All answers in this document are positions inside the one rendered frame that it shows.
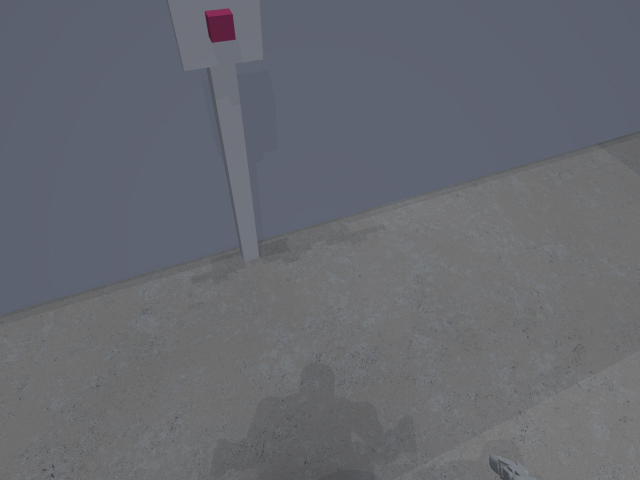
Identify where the panel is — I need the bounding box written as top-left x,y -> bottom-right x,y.
167,0 -> 263,262

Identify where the robot right hand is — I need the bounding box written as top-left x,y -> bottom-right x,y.
489,455 -> 537,480

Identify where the button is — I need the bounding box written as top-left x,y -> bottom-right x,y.
205,9 -> 236,43

